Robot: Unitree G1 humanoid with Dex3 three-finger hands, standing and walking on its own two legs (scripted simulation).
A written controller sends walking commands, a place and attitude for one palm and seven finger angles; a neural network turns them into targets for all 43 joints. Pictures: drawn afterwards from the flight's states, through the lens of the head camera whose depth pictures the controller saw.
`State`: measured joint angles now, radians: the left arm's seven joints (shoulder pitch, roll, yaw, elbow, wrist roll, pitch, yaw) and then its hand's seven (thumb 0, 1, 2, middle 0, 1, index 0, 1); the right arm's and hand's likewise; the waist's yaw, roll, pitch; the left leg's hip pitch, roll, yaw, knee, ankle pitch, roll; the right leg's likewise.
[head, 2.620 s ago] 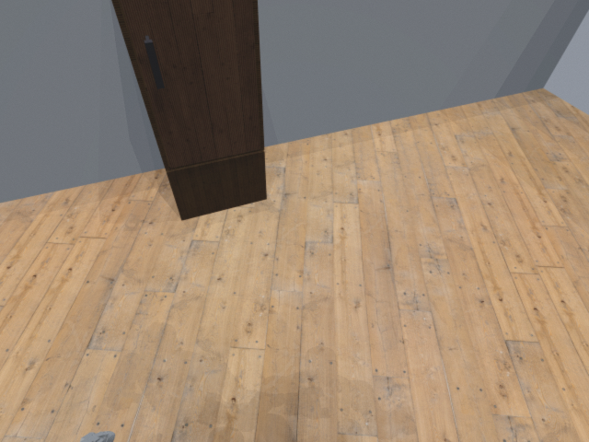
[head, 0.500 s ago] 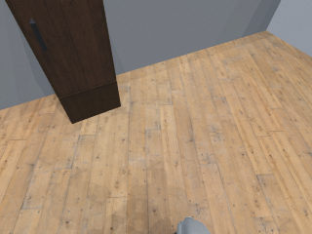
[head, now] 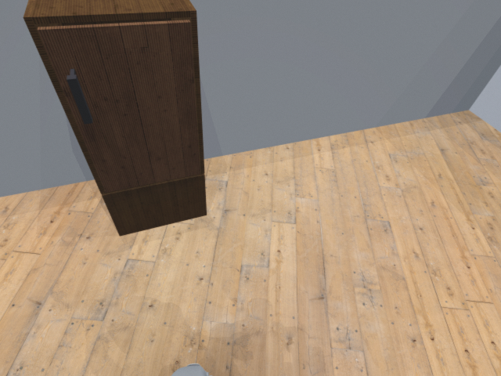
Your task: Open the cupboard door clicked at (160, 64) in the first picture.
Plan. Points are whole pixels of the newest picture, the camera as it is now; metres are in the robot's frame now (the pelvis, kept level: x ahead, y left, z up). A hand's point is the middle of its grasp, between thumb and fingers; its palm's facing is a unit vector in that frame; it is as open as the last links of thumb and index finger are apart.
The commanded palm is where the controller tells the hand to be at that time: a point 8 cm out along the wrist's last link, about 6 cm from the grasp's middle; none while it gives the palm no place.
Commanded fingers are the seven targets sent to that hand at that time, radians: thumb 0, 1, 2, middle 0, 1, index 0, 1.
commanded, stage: turn to face it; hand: left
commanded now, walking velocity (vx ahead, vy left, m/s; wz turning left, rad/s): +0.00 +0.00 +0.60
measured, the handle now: (80, 96) +0.77 +0.54 -0.02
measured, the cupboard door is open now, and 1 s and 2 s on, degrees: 0 0 0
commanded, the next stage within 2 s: take the last steps up to it in 0.68 s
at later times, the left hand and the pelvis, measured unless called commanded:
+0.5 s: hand (150, 357) +0.18 +0.19 -0.15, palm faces +0.23 -0.94 -0.26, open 7.4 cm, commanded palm none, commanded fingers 0.00 0.90 0.90 -0.20 -0.30 -0.20 -0.30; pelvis +0.11 -0.02 +0.00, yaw +12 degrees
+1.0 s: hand out of the picture +0.04 +0.19 -0.18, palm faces +0.42 -0.88 -0.21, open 7.4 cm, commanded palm none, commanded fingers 0.00 0.90 0.90 -0.20 -0.30 -0.20 -0.30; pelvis +0.13 +0.01 +0.01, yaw +22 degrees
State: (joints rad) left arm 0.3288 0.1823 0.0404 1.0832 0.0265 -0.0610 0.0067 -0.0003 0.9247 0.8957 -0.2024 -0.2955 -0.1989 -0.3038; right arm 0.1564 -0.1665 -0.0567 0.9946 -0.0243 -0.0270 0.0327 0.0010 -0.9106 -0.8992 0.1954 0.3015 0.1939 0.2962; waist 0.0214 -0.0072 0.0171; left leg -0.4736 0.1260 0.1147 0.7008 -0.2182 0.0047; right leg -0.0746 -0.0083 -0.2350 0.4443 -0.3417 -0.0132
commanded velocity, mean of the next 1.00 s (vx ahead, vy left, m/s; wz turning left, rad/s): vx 0.07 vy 0.01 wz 0.34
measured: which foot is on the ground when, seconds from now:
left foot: up 0.00-0.02, down 0.04-0.46, up 0.48-0.84, down 0.86-1.00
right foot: down 0.00-0.04, up 0.06-0.44, down 0.46-0.86, up 0.88-1.00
